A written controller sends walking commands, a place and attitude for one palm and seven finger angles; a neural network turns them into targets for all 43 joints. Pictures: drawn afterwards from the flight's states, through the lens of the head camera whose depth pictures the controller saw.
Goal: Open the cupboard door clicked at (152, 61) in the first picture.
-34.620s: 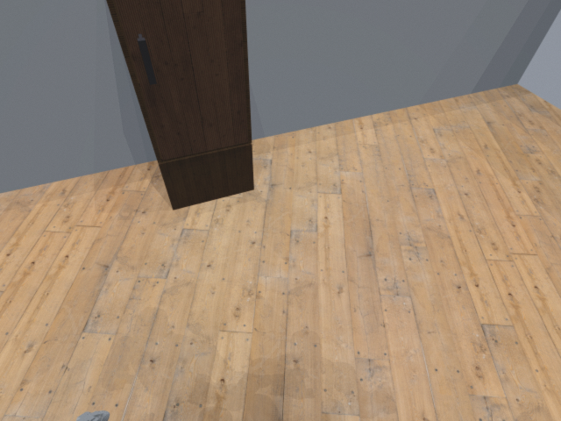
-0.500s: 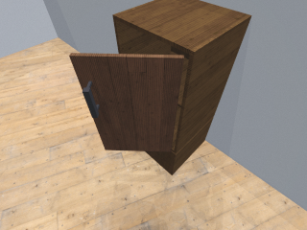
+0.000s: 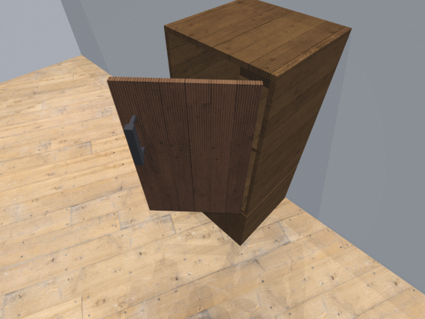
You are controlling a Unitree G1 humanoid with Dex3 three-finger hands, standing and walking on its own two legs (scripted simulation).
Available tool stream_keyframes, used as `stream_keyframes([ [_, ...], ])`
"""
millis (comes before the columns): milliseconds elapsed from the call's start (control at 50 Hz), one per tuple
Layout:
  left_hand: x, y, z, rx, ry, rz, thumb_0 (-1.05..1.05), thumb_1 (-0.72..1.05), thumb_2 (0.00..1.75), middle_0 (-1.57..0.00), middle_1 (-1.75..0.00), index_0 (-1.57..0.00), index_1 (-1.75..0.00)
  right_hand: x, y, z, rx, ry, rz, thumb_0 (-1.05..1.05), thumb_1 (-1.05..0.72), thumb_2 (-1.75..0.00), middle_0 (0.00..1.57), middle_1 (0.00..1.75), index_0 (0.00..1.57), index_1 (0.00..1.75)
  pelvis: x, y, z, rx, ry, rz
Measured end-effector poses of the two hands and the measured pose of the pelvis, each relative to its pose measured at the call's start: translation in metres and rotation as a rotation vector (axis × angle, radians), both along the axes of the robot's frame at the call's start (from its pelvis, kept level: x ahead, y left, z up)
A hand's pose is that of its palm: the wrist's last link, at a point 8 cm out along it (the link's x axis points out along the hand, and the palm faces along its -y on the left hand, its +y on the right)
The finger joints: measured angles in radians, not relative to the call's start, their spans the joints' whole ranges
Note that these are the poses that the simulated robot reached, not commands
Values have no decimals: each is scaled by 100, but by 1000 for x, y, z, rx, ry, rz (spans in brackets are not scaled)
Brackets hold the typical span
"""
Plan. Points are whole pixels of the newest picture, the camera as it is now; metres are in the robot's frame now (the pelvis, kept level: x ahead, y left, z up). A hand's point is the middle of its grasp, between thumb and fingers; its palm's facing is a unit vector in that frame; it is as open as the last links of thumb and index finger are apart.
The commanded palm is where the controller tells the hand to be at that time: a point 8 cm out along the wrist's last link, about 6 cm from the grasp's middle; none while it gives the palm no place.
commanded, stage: raise the hand with hooked fingers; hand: left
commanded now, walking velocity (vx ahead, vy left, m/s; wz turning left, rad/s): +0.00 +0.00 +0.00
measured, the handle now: (136, 140) +0.56 +0.25 -0.02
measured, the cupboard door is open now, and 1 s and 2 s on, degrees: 42 42 42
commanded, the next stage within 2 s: none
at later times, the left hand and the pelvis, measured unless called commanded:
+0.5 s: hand (122, 314) +0.15 +0.18 -0.08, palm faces +0.12 -0.99 +0.00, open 8.9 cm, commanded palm +0.14 +0.25 -0.05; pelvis -0.02 -0.02 -0.10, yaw +1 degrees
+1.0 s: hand (106, 273) +0.21 +0.22 -0.04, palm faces +0.05 -1.00 -0.06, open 11.9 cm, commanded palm +0.18 +0.28 -0.03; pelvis -0.02 -0.01 -0.08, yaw +1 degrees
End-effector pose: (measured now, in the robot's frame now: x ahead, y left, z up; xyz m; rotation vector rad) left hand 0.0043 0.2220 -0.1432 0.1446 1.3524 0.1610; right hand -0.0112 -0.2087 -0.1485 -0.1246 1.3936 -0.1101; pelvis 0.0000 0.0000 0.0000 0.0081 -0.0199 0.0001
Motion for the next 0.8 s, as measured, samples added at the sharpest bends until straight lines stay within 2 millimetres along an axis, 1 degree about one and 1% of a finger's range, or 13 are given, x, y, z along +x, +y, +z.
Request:
stream_keyframes([
  [60,1,1,3,1,-26,57,1,92,90,-20,-30,-20,-30,5,-5,2,-19,-21,-2,1,-92,-90,20,30,20,30,-1,1,-1,-8,4,-1],
  [120,51,18,48,65,-394,121,3,93,89,-21,-30,-20,-31,32,-21,14,-82,-231,-5,2,-92,-90,20,30,20,30,-1,1,-4,0,14,3],
  [180,107,24,94,78,-757,109,3,90,88,-21,-32,-20,-33,72,-37,25,-122,-443,26,2,-92,-90,20,30,20,30,-7,2,-11,-3,46,31],
  [220,140,25,115,56,-981,69,2,86,86,-21,-34,-20,-35,102,-47,33,-143,-573,57,2,-92,-90,20,30,20,30,-12,0,-20,-2,90,31],
  [260,160,19,127,7,-1179,13,2,83,85,-21,-36,-20,-37,132,-55,41,-160,-693,89,2,-91,-90,20,30,20,30,-16,-2,-32,2,141,17],
  [300,167,10,128,-57,-1330,-67,1,78,83,-21,-39,-20,-40,159,-61,48,-171,-799,123,2,-91,-90,20,30,20,30,-20,-6,-48,5,183,6],
  [340,164,1,118,-109,-1394,-156,1,74,82,-21,-41,-21,-42,183,-64,52,-176,-885,157,1,-91,-90,20,30,20,30,-22,-9,-64,4,214,-2],
  [400,147,-3,90,-164,-1341,-167,1,66,79,-22,-46,-22,-46,211,-62,52,-175,-959,187,1,-91,-90,20,30,20,30,-24,-14,-83,8,244,-3],
  [460,127,4,70,-136,-1247,-88,1,59,76,-23,-50,-22,-51,228,-52,45,-155,-977,211,1,-91,-90,20,30,20,30,-23,-18,-94,-6,256,7],
  [540,115,18,78,-27,-1252,-46,1,49,72,-23,-56,-23,-57,230,-33,24,-107,-916,240,1,-90,-90,20,30,20,30,-23,-24,-99,-31,272,28],
  [640,135,24,98,-20,-1330,-141,1,37,67,-24,-63,-23,-64,205,-16,-12,-39,-783,235,1,-90,-90,20,30,20,30,-25,-27,-100,-54,289,43],
  [720,160,29,97,-89,-1276,-182,1,28,63,-25,-69,-24,-70,174,-18,-29,-20,-686,169,1,-90,-90,21,30,20,30,-26,-27,-96,-51,294,36],
  [800,173,35,102,-99,-1237,-165,1,19,59,-25,-75,-25,-76,145,-31,-28,-49,-630,97,1,-90,-90,21,30,21,30,-24,-24,-88,-38,292,23],
])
